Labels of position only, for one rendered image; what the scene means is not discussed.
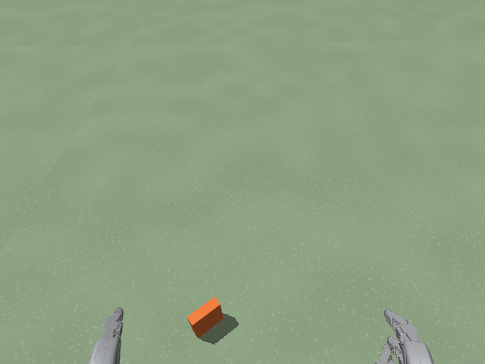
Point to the right robot hand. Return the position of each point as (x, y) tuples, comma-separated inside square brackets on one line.
[(408, 349)]

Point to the left robot hand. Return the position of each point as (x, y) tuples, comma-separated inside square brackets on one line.
[(107, 348)]

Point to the carton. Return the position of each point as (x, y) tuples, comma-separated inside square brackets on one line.
[(205, 317)]

